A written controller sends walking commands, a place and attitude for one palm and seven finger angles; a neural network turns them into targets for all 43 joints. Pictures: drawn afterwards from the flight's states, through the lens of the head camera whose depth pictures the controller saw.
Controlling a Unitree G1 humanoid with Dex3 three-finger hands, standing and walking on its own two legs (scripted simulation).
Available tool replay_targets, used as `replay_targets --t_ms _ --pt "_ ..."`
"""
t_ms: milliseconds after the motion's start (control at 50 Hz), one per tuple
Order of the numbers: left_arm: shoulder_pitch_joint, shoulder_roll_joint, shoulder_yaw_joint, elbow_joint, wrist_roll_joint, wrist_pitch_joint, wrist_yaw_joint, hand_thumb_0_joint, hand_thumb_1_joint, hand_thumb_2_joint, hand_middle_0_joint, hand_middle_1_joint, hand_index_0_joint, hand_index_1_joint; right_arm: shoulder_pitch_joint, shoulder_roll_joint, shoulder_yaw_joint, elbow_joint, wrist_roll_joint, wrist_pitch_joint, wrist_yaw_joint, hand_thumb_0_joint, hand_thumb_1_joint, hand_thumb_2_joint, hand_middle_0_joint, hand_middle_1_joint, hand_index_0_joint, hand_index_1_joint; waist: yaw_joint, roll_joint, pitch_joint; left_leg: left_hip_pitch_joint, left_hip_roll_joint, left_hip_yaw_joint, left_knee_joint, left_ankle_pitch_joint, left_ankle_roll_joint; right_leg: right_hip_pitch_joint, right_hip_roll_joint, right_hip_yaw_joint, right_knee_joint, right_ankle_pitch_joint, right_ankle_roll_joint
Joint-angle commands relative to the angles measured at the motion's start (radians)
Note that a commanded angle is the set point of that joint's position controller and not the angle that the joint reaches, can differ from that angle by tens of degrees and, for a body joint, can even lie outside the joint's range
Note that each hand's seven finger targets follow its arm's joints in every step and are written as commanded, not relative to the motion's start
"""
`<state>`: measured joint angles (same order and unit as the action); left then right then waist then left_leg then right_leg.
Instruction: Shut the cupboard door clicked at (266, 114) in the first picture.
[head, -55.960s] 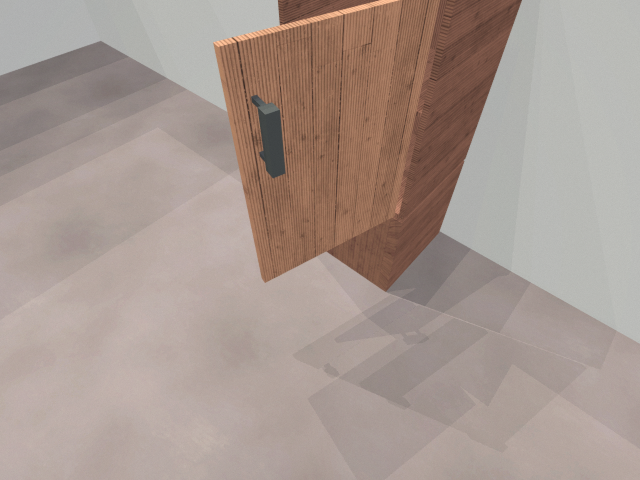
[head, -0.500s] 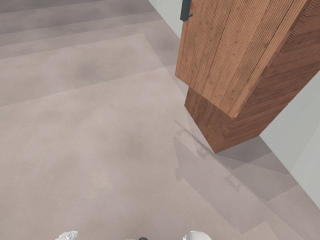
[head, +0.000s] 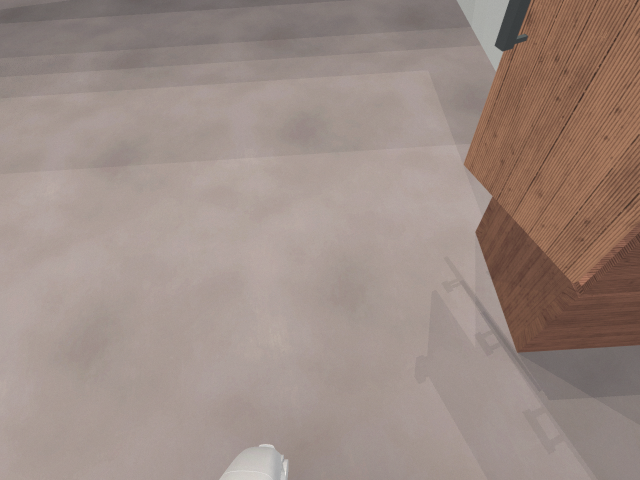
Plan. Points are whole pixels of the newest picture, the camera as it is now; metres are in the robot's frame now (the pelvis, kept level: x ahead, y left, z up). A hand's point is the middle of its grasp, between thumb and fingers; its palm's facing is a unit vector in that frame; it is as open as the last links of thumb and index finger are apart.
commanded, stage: walk to a spot facing it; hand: left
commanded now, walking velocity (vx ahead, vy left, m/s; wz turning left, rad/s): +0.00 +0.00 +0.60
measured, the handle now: (524, 12) +0.90 -0.36 +0.10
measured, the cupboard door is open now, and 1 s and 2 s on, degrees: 20 20 20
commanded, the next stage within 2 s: turn to face it in 1.38 s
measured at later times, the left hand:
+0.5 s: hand (152, 463) +0.15 +0.25 -0.15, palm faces +0.25 -0.94 -0.25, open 7.3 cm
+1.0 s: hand out of the picture +0.13 +0.17 -0.18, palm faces +0.62 -0.76 -0.19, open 7.3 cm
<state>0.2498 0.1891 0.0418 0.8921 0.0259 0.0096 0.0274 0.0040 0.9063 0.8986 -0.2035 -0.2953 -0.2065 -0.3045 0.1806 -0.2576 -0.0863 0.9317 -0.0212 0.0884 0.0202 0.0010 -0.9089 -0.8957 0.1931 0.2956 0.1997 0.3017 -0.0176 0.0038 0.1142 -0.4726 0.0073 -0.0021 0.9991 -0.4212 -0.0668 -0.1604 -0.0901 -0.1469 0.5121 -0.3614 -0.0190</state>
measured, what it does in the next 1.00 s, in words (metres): walks ahead, turning left: left foot, then right foot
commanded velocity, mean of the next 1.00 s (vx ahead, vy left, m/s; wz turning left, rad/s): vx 0.30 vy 0.00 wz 0.59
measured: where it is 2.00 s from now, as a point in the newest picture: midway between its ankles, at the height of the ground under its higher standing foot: (252, 357)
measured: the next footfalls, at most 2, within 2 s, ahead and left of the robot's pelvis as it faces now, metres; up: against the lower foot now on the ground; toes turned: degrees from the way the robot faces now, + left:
left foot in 0.16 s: +0.04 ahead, +0.14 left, +0.00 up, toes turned +11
right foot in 0.56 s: +0.27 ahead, -0.07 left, +0.00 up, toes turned +13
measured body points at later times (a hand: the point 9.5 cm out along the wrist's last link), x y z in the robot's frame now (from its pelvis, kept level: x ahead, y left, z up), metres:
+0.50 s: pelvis +0.10 +0.02 +0.00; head +0.13 +0.02 +0.45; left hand +0.14 +0.30 -0.13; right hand +0.17 -0.21 -0.15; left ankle +0.01 +0.13 -0.74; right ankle +0.20 -0.10 -0.71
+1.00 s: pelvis +0.28 +0.06 -0.01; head +0.31 +0.10 +0.44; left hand +0.10 +0.21 -0.16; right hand +0.52 -0.07 -0.14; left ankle +0.32 +0.21 -0.70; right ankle +0.23 -0.08 -0.74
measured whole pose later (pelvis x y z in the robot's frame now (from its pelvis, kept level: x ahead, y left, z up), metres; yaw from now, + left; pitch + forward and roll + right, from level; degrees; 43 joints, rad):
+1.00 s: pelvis +0.28 +0.06 -0.01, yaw +36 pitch +0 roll +0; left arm 0.42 0.17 0.04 1.01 0.03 -0.05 0.01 0.00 0.92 0.90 -0.20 -0.30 -0.20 -0.30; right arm 0.09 -0.22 -0.05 0.92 -0.03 0.02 0.05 0.00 -0.91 -0.90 0.19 0.30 0.20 0.30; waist 0.03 -0.01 0.11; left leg -0.57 0.05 0.12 0.78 -0.25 0.04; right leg 0.03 -0.10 -0.39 0.41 -0.41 0.03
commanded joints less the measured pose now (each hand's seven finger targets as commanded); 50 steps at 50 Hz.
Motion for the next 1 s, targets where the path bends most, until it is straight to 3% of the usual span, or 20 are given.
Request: replay_targets --t_ms 0,60,100,120,140,160,200,260,400,460,500,520,540,560,600,620,660,700,900,980 --pt "0.117 0.219 0.068 -0.036 0.005 -0.016 0.017 0.000 0.900 0.900 -0.200 -0.300 -0.200 -0.300 -0.115 -0.022 0.011 -0.112 0.006 -0.031 0.007 0.000 -0.900 -0.900 0.200 0.300 0.200 0.300 0.064 -0.216 -0.114 -0.056 -0.002 0.068 -0.138 -0.016 0.014 0.204 -0.238 0.119 -0.048 0.855 -0.099" --pt "0.105 0.230 0.077 -0.038 0.008 -0.017 0.011 0.000 0.900 0.900 -0.200 -0.300 -0.200 -0.300 -0.095 -0.024 0.015 -0.116 0.010 -0.046 0.007 0.000 -0.900 -0.900 0.200 0.300 0.200 0.300 0.053 -0.234 -0.143 0.050 -0.016 0.108 -0.304 -0.004 0.040 0.195 -0.254 0.091 -0.008 0.806 -0.086" --pt "0.086 0.230 0.080 -0.037 -0.002 -0.021 0.002 0.000 0.900 0.900 -0.200 -0.300 -0.200 -0.300 0.000 -0.050 0.011 -0.094 0.001 -0.060 0.004 0.000 -0.900 -0.900 0.200 0.300 0.200 0.300 -0.008 -0.181 -0.178 0.268 -0.041 0.130 -0.490 0.118 0.066 0.086 -0.227 0.024 0.112 0.678 -0.038" --pt "0.081 0.207 0.074 -0.043 -0.007 -0.021 -0.006 0.000 0.900 0.900 -0.200 -0.300 -0.200 -0.300 0.095 -0.117 -0.007 -0.069 -0.004 -0.071 0.005 0.000 -0.900 -0.900 0.200 0.300 0.200 0.300 -0.057 -0.025 -0.234 0.493 0.041 0.013 -0.580 0.194 0.105 -0.089 -0.184 -0.030 0.308 0.441 0.008" --pt "0.045 0.137 0.056 -0.093 -0.014 -0.021 -0.021 0.000 0.900 0.900 -0.200 -0.300 -0.200 -0.300 0.192 -0.255 -0.043 -0.051 -0.017 -0.079 -0.003 0.000 -0.900 -0.900 0.200 0.300 0.200 0.300 -0.112 0.325 -0.256 0.671 0.349 -0.441 -0.627 0.344 0.257 -0.458 -0.017 -0.067 0.581 -0.258 0.083" --pt "-0.078 0.146 0.046 -0.146 0.001 -0.011 -0.018 0.000 0.900 0.900 -0.200 -0.300 -0.200 -0.300 0.267 -0.267 -0.043 -0.021 -0.009 -0.073 -0.012 0.000 -0.900 -0.900 0.200 0.300 0.200 0.300 -0.149 0.235 -0.217 0.641 0.421 -0.525 -0.673 0.332 0.336 -0.571 -0.015 0.069 0.685 -0.322 0.067" --pt "-0.126 0.149 0.059 -0.142 0.006 -0.011 -0.026 0.000 0.900 0.900 -0.200 -0.300 -0.200 -0.300 0.155 -0.192 -0.020 -0.059 -0.011 -0.079 -0.025 0.000 -0.900 -0.900 0.200 0.300 0.200 0.300 -0.095 0.217 -0.085 0.398 0.316 -0.439 -0.743 -0.029 0.282 -0.540 -0.062 0.128 0.657 -0.173 0.058" --pt "-0.065 0.147 0.061 -0.093 0.009 -0.011 -0.048 0.000 0.900 0.900 -0.200 -0.300 -0.200 -0.300 0.065 -0.143 0.002 -0.083 -0.010 -0.105 -0.034 0.000 -0.900 -0.900 0.200 0.300 0.200 0.300 -0.023 0.151 -0.039 0.321 0.221 -0.320 -0.762 0.078 0.233 -0.498 -0.039 0.139 0.638 0.005 0.074" --pt "-0.133 0.123 0.047 -0.119 0.001 -0.016 -0.057 0.000 0.900 0.900 -0.200 -0.300 -0.200 -0.300 0.107 -0.152 -0.006 -0.054 -0.008 -0.119 -0.030 0.000 -0.900 -0.900 0.200 0.300 0.200 0.300 -0.017 0.132 -0.046 0.311 0.169 -0.266 -0.766 0.134 0.254 -0.406 -0.002 0.105 0.305 0.080 0.097" --pt "-0.117 0.125 0.047 -0.123 -0.001 -0.027 -0.061 0.000 0.900 0.900 -0.200 -0.300 -0.200 -0.300 0.096 -0.155 -0.010 -0.046 -0.011 -0.117 -0.027 0.000 -0.900 -0.900 0.200 0.300 0.200 0.300 0.001 0.145 -0.061 0.262 0.161 -0.268 -0.715 0.151 0.243 -0.259 0.043 0.073 0.161 0.100 0.098" --pt "0.001 0.142 0.060 -0.085 -0.001 -0.036 -0.058 0.000 0.900 0.900 -0.200 -0.300 -0.200 -0.300 0.061 -0.148 -0.011 -0.048 -0.006 -0.114 -0.026 0.000 -0.900 -0.900 0.200 0.300 0.200 0.300 0.063 0.100 -0.078 0.108 0.126 -0.246 -0.619 0.092 0.210 -0.004 0.073 0.059 0.067 0.160 0.090" --pt "0.130 0.200 0.076 -0.052 0.004 -0.050 -0.050 0.000 0.900 0.900 -0.200 -0.300 -0.200 -0.300 0.046 -0.119 -0.008 -0.054 0.004 -0.118 -0.022 0.000 -0.900 -0.900 0.200 0.300 0.200 0.300 0.127 -0.014 -0.121 -0.032 0.054 -0.196 -0.450 0.024 0.173 0.213 0.014 0.145 -0.040 0.082 0.074" --pt "0.257 0.322 0.104 -0.027 0.018 -0.063 -0.035 0.000 0.900 0.900 -0.200 -0.300 -0.200 -0.300 0.095 -0.029 0.008 -0.068 0.014 -0.127 -0.018 0.000 -0.900 -0.900 0.200 0.300 0.200 0.300 0.174 -0.349 -0.249 -0.177 -0.079 -0.049 -0.078 -0.149 0.110 0.402 -0.290 0.489 -0.204 -0.206 -0.003" --pt "0.252 0.331 0.099 -0.030 0.006 -0.052 -0.024 0.000 0.900 0.900 -0.200 -0.300 -0.200 -0.300 0.074 -0.046 0.001 -0.089 0.007 -0.122 -0.017 0.000 -0.900 -0.900 0.200 0.300 0.200 0.300 0.155 -0.387 -0.213 -0.233 -0.070 -0.061 0.180 -0.217 0.107 0.274 -0.419 0.724 -0.358 -0.387 -0.051" --pt "0.091 0.244 0.078 -0.063 0.005 -0.058 -0.017 0.000 0.900 0.900 -0.200 -0.300 -0.200 -0.300 0.091 -0.050 -0.004 -0.064 -0.009 -0.120 -0.009 0.000 -0.900 -0.900 0.200 0.300 0.200 0.300 0.072 -0.296 -0.106 -0.257 0.017 -0.097 0.337 -0.015 0.105 0.085 -0.371 0.651 -0.382 -0.424 -0.052" --pt "0.030 0.191 0.068 -0.066 0.004 -0.059 -0.012 0.000 0.900 0.900 -0.200 -0.300 -0.200 -0.300 0.103 -0.044 -0.007 -0.036 -0.010 -0.114 -0.005 0.000 -0.900 -0.900 0.200 0.300 0.200 0.300 0.028 -0.239 -0.084 -0.231 0.059 -0.090 0.356 0.071 0.096 0.033 -0.348 0.497 -0.357 -0.311 -0.041" --pt "0.031 0.125 0.045 -0.058 0.001 -0.078 -0.016 0.000 0.900 0.900 -0.200 -0.300 -0.200 -0.300 0.102 -0.006 0.005 -0.013 -0.007 -0.103 0.011 0.000 -0.900 -0.900 0.200 0.300 0.200 0.300 0.006 -0.131 -0.094 -0.170 0.068 -0.047 0.296 0.163 0.072 0.013 -0.253 0.195 -0.296 0.112 -0.024" --pt "0.085 0.113 0.042 -0.026 0.001 -0.093 -0.015 0.000 0.900 0.900 -0.200 -0.300 -0.200 -0.300 0.087 0.021 0.011 -0.012 -0.003 -0.094 0.015 0.000 -0.900 -0.900 0.200 0.300 0.200 0.300 0.008 -0.134 -0.085 -0.201 0.065 -0.014 0.259 0.180 0.060 0.068 -0.243 0.083 -0.254 0.448 -0.032" --pt "0.197 0.128 0.039 0.053 0.004 -0.094 -0.006 0.000 0.900 0.900 -0.200 -0.300 -0.200 -0.300 -0.149 0.037 0.040 -0.103 -0.005 -0.091 0.041 0.000 -0.900 -0.900 0.200 0.300 0.200 0.300 0.046 -0.119 -0.030 -0.220 0.065 0.111 -0.180 0.202 0.089 0.247 -0.272 -0.095 -0.222 0.734 -0.052" --pt "0.162 0.192 0.056 0.045 0.004 -0.090 -0.010 0.000 0.900 0.900 -0.200 -0.300 -0.200 -0.300 -0.032 -0.009 0.027 -0.095 -0.008 -0.105 0.029 0.000 -0.900 -0.900 0.200 0.300 0.200 0.300 -0.027 -0.128 -0.106 0.040 -0.022 0.178 -0.295 0.110 0.154 0.233 -0.307 -0.140 0.002 1.021 -0.051"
